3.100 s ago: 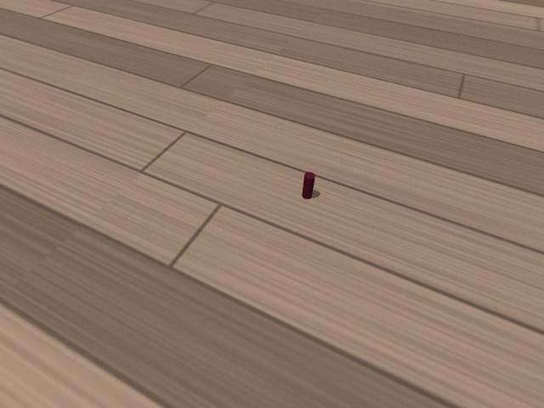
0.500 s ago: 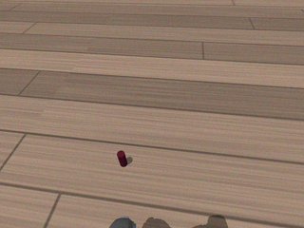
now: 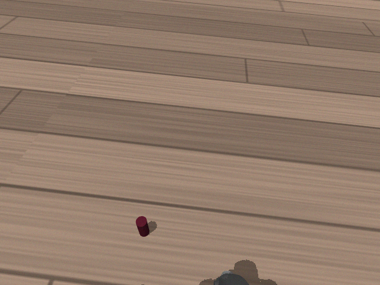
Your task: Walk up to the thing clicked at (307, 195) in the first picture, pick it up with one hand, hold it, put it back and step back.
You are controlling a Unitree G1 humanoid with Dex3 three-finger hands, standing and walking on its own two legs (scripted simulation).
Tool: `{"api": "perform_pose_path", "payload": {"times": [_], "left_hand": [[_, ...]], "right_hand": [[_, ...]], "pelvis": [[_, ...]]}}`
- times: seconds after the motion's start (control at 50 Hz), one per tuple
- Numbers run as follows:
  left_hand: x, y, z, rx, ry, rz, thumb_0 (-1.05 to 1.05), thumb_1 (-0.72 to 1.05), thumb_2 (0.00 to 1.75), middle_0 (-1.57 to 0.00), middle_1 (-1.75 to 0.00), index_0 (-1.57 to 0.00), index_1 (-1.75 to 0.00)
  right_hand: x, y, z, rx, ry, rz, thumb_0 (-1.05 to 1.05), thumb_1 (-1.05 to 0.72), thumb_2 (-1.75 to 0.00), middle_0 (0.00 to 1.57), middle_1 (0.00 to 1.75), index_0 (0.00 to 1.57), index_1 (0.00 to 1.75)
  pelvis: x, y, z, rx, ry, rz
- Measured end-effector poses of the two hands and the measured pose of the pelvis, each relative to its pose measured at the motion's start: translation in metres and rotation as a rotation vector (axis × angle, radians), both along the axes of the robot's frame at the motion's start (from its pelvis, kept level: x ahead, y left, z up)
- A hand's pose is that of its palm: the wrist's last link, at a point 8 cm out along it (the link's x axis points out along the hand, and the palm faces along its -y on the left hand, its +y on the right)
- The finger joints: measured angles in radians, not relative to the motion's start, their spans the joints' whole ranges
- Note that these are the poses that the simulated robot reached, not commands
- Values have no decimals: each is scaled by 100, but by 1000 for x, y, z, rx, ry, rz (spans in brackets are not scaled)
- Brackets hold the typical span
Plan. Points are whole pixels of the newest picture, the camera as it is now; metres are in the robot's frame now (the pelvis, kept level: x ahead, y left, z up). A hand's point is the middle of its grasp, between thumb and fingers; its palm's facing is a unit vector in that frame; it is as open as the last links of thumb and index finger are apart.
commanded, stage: walk up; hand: left
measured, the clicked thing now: (142, 226) +0.50 +0.20 -0.70
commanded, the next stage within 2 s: none
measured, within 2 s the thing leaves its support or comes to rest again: neither
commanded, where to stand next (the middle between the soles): +0.15 -0.01 m, yaw +0 degrees
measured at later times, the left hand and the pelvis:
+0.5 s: hand out of the picture +0.17 +0.26 -0.16, palm faces +0.01 -0.93 -0.37, open 7.4 cm; pelvis +0.09 -0.01 -0.02, yaw +1 degrees
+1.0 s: hand out of the picture +0.14 +0.25 -0.15, palm faces +0.03 -0.94 -0.35, open 7.4 cm; pelvis +0.10 -0.01 +0.00, yaw +2 degrees
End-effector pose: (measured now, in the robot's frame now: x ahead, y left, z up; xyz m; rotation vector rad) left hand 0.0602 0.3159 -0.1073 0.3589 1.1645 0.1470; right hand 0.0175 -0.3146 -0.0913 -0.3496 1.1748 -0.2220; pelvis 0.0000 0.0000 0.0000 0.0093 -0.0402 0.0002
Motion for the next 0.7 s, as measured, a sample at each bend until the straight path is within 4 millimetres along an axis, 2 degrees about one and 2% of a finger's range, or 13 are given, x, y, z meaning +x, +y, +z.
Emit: {"api": "perform_pose_path", "payload": {"times": [0.12,0.16,0.22,0.3,0.38,0.54,0.62,0.7], "left_hand": [[60,-20,2,57,-60,-12,1,90,90,-20,-30,-21,-30],[74,-30,4,57,-90,-13,1,90,90,-20,-30,-21,-30],[85,-40,12,44,-122,1,1,90,90,-20,-30,-21,-30],[89,-44,20,43,-115,13,0,90,90,-20,-30,-21,-30],[89,-36,15,48,-84,22,0,90,90,-20,-30,-21,-30],[98,-11,-25,0,-43,90,1,90,90,-20,-30,-21,-30],[96,-11,-33,-28,-1,94,1,90,90,-20,-30,-21,-30],[83,-13,-34,-24,40,105,1,90,90,-20,-30,-21,-30]], "right_hand": [[35,-18,-35,34,43,-19,1,-90,-90,20,30,20,30],[51,-19,-43,49,46,-14,1,-91,-90,20,30,20,30],[78,-17,-43,66,35,21,1,-91,-90,20,30,20,30],[109,-18,-37,70,-6,41,1,-91,-90,20,30,20,30],[128,-17,-32,46,-22,44,0,-91,-90,20,30,20,30],[138,-2,-27,-33,5,42,0,-91,-90,20,30,20,30],[144,5,-19,-37,0,51,1,-91,-90,20,30,20,30],[159,5,-20,-28,-15,63,1,-91,-90,20,30,20,30]], "pelvis": [[38,-18,-16,6,0,-1],[45,-24,-18,-4,-9,4],[56,-28,-13,24,-16,4],[70,-26,-5,23,-14,2],[81,-22,-6,7,-12,1],[89,-4,-21,5,-23,16],[90,-2,-17,-13,-9,19],[87,-4,-15,-25,-1,14]]}}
